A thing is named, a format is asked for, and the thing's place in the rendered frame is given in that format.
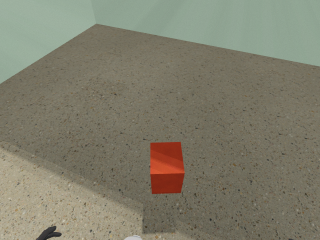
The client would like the left robot hand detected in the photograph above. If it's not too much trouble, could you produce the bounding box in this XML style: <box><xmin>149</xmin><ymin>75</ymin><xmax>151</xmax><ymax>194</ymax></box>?
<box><xmin>36</xmin><ymin>226</ymin><xmax>62</xmax><ymax>240</ymax></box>

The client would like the carton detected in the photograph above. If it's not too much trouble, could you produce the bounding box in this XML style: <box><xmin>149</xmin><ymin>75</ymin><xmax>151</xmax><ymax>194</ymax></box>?
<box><xmin>150</xmin><ymin>142</ymin><xmax>185</xmax><ymax>194</ymax></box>

